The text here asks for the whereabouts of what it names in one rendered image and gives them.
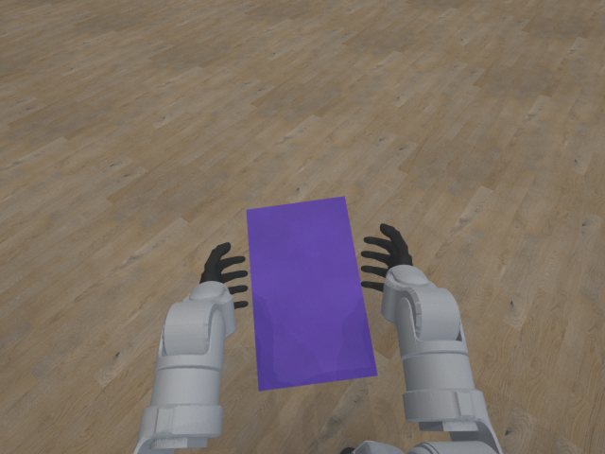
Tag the robot left hand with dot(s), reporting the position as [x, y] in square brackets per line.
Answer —
[214, 266]

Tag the left robot forearm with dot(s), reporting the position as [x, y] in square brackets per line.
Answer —
[184, 408]

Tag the right robot forearm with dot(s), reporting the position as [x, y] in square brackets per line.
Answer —
[440, 390]

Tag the carton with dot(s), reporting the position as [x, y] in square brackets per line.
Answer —
[310, 320]

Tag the robot right hand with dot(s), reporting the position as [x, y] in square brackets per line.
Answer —
[397, 249]

